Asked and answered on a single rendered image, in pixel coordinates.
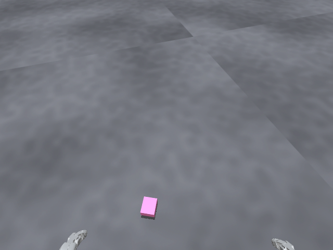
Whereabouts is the small box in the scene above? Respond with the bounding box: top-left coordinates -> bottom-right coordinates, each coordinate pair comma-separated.
140,196 -> 158,217

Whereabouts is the left robot hand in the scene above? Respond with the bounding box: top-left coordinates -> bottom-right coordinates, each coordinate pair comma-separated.
59,230 -> 87,250

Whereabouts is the right robot hand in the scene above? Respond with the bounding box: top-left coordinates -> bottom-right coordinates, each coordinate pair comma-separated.
271,239 -> 294,250

